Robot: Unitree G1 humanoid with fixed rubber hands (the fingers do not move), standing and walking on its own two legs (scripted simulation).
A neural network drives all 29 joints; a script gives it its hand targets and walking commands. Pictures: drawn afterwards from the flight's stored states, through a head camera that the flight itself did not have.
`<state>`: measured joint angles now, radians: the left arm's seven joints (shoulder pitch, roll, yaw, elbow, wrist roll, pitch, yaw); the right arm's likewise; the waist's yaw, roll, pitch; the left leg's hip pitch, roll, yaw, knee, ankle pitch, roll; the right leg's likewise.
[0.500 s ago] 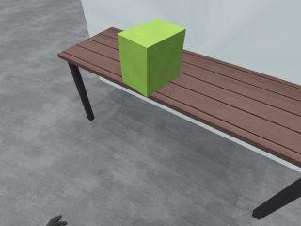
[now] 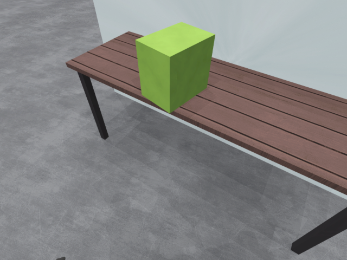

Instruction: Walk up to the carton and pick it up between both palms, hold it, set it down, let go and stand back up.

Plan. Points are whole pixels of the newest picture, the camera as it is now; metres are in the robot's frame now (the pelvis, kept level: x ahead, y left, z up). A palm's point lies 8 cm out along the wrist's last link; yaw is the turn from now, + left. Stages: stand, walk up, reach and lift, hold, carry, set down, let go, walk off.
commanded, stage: walk up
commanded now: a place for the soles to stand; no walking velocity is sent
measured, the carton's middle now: (175, 66) +0.84 +0.01 +0.01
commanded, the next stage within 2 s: none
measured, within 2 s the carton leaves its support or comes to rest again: neither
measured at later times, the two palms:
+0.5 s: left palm out of the picture +0.13 +0.43 -0.11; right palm (270, 248) +0.17 -0.21 -0.05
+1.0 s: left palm (15, 225) +0.23 +0.43 -0.11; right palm (251, 214) +0.27 -0.21 -0.12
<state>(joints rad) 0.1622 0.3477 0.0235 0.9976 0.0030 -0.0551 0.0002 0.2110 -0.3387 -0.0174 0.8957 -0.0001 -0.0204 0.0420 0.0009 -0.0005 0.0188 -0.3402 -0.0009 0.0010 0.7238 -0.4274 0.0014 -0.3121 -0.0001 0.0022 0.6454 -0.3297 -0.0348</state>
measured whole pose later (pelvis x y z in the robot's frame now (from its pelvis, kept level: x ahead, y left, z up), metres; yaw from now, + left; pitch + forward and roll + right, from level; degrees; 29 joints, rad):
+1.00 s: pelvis +0.21 +0.11 -0.01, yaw -5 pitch -3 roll -1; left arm 0.37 0.38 0.06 0.97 0.00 -0.08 0.02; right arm 0.18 -0.39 -0.07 0.89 0.00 0.00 0.07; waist 0.00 0.04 0.09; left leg -0.46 -0.02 0.06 1.09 -0.49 0.04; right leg -0.33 0.03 0.00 0.71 -0.34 -0.02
